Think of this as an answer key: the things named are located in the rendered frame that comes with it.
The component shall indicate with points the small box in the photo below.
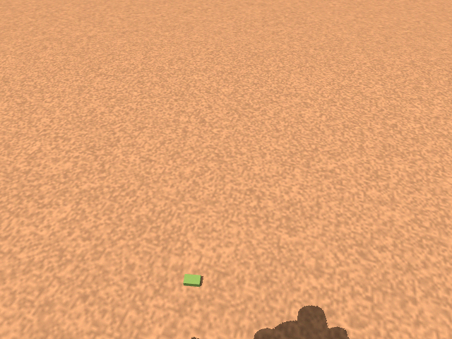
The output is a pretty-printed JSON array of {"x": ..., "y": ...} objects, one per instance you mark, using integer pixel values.
[{"x": 192, "y": 280}]

